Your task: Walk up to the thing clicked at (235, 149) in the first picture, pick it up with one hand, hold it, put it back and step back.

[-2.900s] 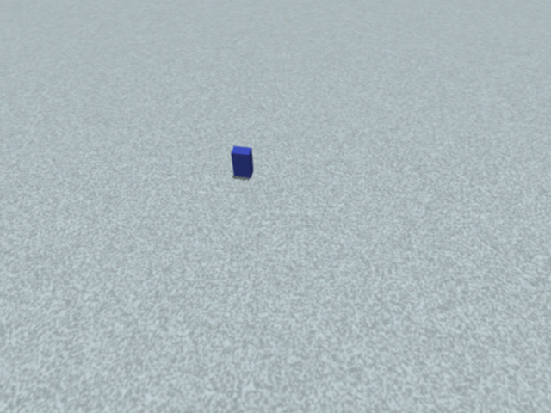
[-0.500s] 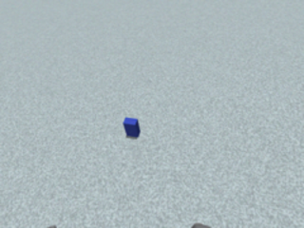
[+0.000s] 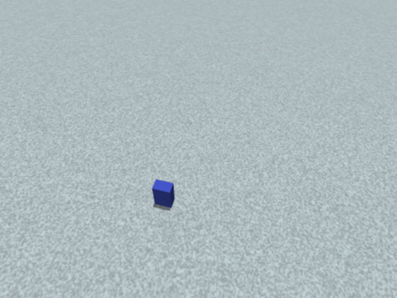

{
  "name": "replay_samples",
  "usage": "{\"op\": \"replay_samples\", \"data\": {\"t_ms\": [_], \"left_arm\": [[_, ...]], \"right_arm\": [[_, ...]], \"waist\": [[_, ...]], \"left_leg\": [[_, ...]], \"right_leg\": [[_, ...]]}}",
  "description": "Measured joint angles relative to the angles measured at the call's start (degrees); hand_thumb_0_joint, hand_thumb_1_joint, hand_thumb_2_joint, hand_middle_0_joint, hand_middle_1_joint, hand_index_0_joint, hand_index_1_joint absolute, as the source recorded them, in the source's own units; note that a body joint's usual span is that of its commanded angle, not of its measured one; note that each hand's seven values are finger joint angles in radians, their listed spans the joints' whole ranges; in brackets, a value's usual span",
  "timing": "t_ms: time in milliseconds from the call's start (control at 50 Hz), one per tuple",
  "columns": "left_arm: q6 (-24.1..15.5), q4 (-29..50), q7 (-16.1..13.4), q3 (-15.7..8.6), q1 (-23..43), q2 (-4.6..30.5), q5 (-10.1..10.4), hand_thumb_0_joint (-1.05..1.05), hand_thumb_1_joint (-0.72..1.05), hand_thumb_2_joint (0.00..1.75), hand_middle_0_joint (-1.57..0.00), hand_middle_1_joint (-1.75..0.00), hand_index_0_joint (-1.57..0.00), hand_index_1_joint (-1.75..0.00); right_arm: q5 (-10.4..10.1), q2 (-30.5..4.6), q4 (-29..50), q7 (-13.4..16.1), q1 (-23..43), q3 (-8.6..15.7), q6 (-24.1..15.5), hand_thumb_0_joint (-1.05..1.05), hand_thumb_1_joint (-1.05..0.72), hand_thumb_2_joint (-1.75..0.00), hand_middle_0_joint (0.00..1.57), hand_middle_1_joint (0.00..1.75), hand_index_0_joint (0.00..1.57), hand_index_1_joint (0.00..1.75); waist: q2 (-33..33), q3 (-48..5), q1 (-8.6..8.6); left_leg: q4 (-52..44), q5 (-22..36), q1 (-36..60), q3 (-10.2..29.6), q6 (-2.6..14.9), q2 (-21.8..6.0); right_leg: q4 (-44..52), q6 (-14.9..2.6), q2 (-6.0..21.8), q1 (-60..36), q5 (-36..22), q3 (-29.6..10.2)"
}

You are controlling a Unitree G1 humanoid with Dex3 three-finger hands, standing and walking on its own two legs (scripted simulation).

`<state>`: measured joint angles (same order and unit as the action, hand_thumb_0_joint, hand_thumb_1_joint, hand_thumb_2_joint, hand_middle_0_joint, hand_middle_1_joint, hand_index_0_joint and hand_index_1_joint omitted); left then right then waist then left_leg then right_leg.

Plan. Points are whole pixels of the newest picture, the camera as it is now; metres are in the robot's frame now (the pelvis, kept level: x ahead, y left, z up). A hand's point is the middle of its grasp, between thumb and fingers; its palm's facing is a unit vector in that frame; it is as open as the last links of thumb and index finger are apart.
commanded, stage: walk up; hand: left
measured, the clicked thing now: (163, 193) +0.75 +0.20 -0.68
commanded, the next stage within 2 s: none
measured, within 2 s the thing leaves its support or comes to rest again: neither
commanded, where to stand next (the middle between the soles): +0.40 +0.00 m, yaw -2 degrees
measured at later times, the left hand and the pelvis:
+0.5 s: hand (104, 245) +0.27 +0.24 -0.12, palm faces -0.05 -0.92 -0.39, open 7.4 cm; pelvis +0.16 -0.02 +0.00, yaw -2 degrees
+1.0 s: hand (90, 221) +0.34 +0.32 -0.16, palm faces -0.08 -0.94 -0.33, open 7.4 cm; pelvis +0.28 +0.05 +0.01, yaw -2 degrees
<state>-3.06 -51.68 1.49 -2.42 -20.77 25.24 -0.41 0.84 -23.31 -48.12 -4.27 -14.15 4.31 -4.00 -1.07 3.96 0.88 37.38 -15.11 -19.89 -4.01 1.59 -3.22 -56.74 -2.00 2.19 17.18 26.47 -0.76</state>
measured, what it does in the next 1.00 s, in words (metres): walks ahead: right foot, then left foot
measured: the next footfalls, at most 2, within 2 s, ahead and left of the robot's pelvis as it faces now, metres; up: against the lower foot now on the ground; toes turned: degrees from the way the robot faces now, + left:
right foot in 0.38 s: +0.28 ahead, -0.13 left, +0.00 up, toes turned -5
left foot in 0.80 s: +0.37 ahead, +0.15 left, +0.00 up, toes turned +0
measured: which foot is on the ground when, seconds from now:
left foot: down 0.00-0.40, up 0.42-0.78, down 0.80-1.00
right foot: up 0.00-0.36, down 0.38-0.82, up 0.84-1.00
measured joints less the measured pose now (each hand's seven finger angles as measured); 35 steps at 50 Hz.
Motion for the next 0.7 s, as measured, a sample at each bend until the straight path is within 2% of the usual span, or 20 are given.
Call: {"op": "replay_samples", "data": {"t_ms": [40, 100, 220, 300, 380, 400, 420, 460, 500, 540, 620, 700], "left_arm": [[-0.02, -0.02, 0.10, 0.42, 1.32, 0.31, 0.35, 0.01, 0.90, 0.89, -0.20, -0.30, -0.20, -0.30], [-0.40, 0.96, 0.55, 0.15, 3.19, 0.80, 1.02, 0.01, 0.90, 0.89, -0.20, -0.30, -0.20, -0.30], [0.46, 1.86, 1.52, -0.06, 5.33, -0.23, 0.67, 0.01, 0.90, 0.90, -0.20, -0.30, -0.20, -0.30], [0.65, 1.98, 2.11, 0.04, 6.75, -1.47, 0.31, 0.01, 0.90, 0.90, -0.20, -0.30, -0.20, -0.30], [-0.42, 2.33, 2.13, -0.07, 7.29, -2.31, 0.15, 0.01, 0.90, 0.90, -0.20, -0.30, -0.20, -0.30], [-0.87, 2.21, 1.81, -0.23, 7.74, -3.03, 0.01, 0.01, 0.90, 0.90, -0.20, -0.30, -0.20, -0.30], [-1.33, 2.54, 1.52, -0.25, 7.92, -3.37, -0.12, 0.01, 0.90, 0.89, -0.20, -0.30, -0.20, -0.30], [-1.83, 3.22, 1.16, 0.04, 7.85, -3.52, 0.07, 0.01, 0.90, 0.89, -0.20, -0.30, -0.20, -0.30], [-1.88, 3.54, 0.85, 0.35, 7.30, -3.94, 0.48, 0.01, 0.90, 0.89, -0.20, -0.30, -0.20, -0.30], [-1.92, 3.72, 0.63, 0.62, 6.28, -4.27, 0.57, 0.01, 0.90, 0.89, -0.20, -0.30, -0.20, -0.30], [-1.79, 3.36, 0.70, 0.73, 3.69, -3.84, 0.13, 0.01, 0.90, 0.89, -0.20, -0.30, -0.20, -0.30], [-1.06, 3.12, 1.14, 0.08, 1.77, -2.26, -0.50, 0.01, 0.90, 0.89, -0.20, -0.30, -0.20, -0.30]], "right_arm": [[-0.59, 0.96, 0.38, 0.55, -0.83, -0.63, -0.25, 0.01, -0.91, -0.90, 0.20, 0.30, 0.20, 0.30], [-0.96, 1.94, 0.43, 0.99, -2.59, -1.65, -0.65, 0.01, -0.90, -0.90, 0.20, 0.30, 0.20, 0.30], [-0.79, 1.71, 0.58, 1.51, -5.48, -1.75, -0.32, 0.01, -0.90, -0.90, 0.20, 0.30, 0.21, 0.30], [-0.68, 0.81, 0.93, 1.64, -6.80, -1.41, 0.24, 0.01, -0.90, -0.90, 0.20, 0.30, 0.21, 0.30], [-0.72, -0.19, 1.18, 1.75, -7.73, -1.23, 1.29, 0.01, -0.90, -0.90, 0.20, 0.30, 0.21, 0.30], [-0.79, -0.61, 0.93, 1.88, -7.39, -1.10, 1.61, 0.01, -0.90, -0.90, 0.20, 0.30, 0.21, 0.30], [-0.80, -0.55, 0.69, 2.03, -6.94, -1.07, 2.01, 0.01, -0.90, -0.90, 0.20, 0.30, 0.20, 0.30], [-0.67, -0.04, 0.21, 2.11, -6.17, -1.61, 2.68, 0.01, -0.90, -0.90, 0.20, 0.30, 0.20, 0.30], [-0.68, -0.11, -0.28, 1.99, -5.27, -1.98, 3.01, 0.01, -0.91, -0.90, 0.20, 0.30, 0.20, 0.30], [-0.87, -0.58, -0.23, 1.68, -4.46, -1.88, 2.97, 0.01, -0.91, -0.90, 0.20, 0.30, 0.20, 0.30], [-0.53, -1.63, 0.35, 0.79, -3.16, -1.00, 2.76, 0.01, -0.91, -0.90, 0.20, 0.30, 0.20, 0.30], [0.01, -1.85, -0.44, -0.06, -2.85, -0.21, 2.81, 0.01, -0.91, -0.90, 0.20, 0.30, 0.20, 0.30]], "waist": [[-0.53, 0.27, -0.85], [-2.07, 0.80, -1.39], [-1.99, 1.59, -1.92], [-0.54, 2.13, -2.70], [1.36, 1.92, -2.99], [3.30, 2.48, -2.93], [4.28, 2.90, -2.87], [3.92, 3.04, -1.97], [3.69, 2.79, -1.05], [4.03, 2.49, -0.39], [4.78, 1.73, 0.40], [4.14, 0.65, 0.82]], "left_leg": [[-2.62, -0.01, 2.96, -0.12, 0.00, 0.15], [-7.02, 0.44, 7.16, -0.70, 0.31, 1.32], [-11.26, -1.28, 13.39, -2.32, 0.66, 2.70], [-10.72, -4.07, 15.50, -2.84, 0.13, 3.01], [-4.36, -10.28, 15.36, -2.92, -1.00, 2.21], [-0.13, -12.08, 14.29, -2.17, -0.42, 0.55], [5.59, -12.86, 12.32, -0.53, 0.34, 0.13], [16.81, -14.36, 7.52, 1.44, 0.87, 1.87], [23.53, -13.35, 2.71, 2.12, 0.90, 2.71], [24.79, -10.63, -1.37, 2.90, 0.83, 2.07], [18.47, -5.15, -6.35, 4.53, -0.15, -0.63], [8.10, -2.11, -6.92, 4.02, -1.51, -2.32]], "right_leg": [[-4.96, -0.39, -0.98, 4.22, -2.30, -1.01], [-3.78, 0.04, 0.04, 8.94, -6.83, -2.07], [6.06, 1.54, 2.28, 12.87, -12.61, -0.81], [15.94, 1.04, 2.60, 11.10, -16.04, 1.56], [24.22, 0.37, 0.73, 5.43, -19.04, 2.83], [23.43, 0.50, -0.61, 4.87, -18.58, 3.70], [21.97, 0.54, -1.23, 4.70, -17.17, 4.32], [20.40, 0.17, -0.84, 4.03, -14.96, 4.07], [21.97, -0.19, -0.26, 2.11, -14.65, 3.67], [24.64, -0.04, -0.05, -0.12, -15.17, 3.55], [27.77, 0.37, -0.26, -3.07, -15.16, 3.33], [27.77, 0.67, -0.08, -4.48, -13.13, 3.74]]}}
